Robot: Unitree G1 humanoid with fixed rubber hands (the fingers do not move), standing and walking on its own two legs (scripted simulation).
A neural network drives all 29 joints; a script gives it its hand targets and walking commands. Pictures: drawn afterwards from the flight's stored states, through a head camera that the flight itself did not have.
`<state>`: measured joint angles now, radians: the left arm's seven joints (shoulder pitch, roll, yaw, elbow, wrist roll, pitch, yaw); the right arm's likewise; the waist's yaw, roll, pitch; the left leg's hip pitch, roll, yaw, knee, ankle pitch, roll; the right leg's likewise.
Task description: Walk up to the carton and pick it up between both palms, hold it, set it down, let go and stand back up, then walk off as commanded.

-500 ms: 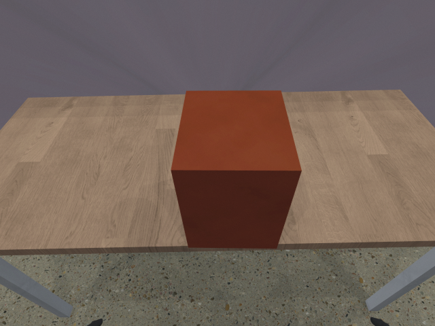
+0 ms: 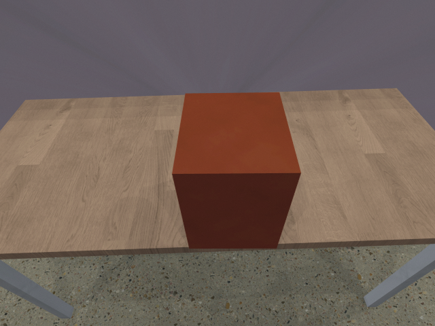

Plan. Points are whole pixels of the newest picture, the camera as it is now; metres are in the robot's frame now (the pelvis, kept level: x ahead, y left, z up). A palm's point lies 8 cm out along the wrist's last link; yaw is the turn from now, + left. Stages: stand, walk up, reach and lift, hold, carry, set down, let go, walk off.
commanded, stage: stand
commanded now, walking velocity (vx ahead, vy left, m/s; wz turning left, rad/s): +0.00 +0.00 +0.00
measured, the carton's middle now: (232, 173) +0.40 +0.00 +0.05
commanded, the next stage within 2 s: walk off in 0.62 s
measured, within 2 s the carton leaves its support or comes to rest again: neither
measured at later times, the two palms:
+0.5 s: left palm out of the picture +0.05 +0.29 -0.12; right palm out of the picture +0.05 -0.29 -0.11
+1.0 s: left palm out of the picture +0.03 +0.30 -0.13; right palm out of the picture +0.03 -0.33 -0.13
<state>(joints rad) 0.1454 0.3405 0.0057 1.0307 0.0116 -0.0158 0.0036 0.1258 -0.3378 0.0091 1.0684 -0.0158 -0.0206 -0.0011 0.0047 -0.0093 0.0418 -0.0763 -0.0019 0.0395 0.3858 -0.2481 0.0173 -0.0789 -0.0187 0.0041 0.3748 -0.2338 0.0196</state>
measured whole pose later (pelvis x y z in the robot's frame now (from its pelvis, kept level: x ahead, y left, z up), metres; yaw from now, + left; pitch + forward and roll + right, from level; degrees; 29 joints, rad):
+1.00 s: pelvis -0.07 -0.02 -0.02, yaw +0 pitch -4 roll +1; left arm 0.13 0.42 0.06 0.88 0.03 0.04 0.01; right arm 0.11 -0.36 -0.05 0.92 -0.01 0.03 0.00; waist -0.01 -0.04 0.22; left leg -0.28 0.00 0.04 0.61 -0.26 0.02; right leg -0.36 0.01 0.03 0.84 -0.42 -0.05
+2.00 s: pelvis -0.32 +0.00 -0.04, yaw +1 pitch -6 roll -3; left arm 0.23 0.51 0.09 0.79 0.00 0.05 0.04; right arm 0.19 -0.33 -0.04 0.79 -0.02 0.03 -0.02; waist -0.01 -0.09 0.15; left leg -0.37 0.01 0.00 0.81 -0.34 0.04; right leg -0.44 0.15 0.18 1.36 -0.49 0.00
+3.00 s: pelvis -0.70 -0.02 -0.05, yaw -2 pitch -6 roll -2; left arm 0.18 0.44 0.07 0.81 0.02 0.03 0.00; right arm 0.14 -0.42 -0.09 0.78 -0.02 0.02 -0.01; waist -0.01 -0.02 0.23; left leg -0.49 0.04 -0.02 0.85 -0.27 0.00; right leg -0.23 0.07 0.05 0.85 -0.54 -0.03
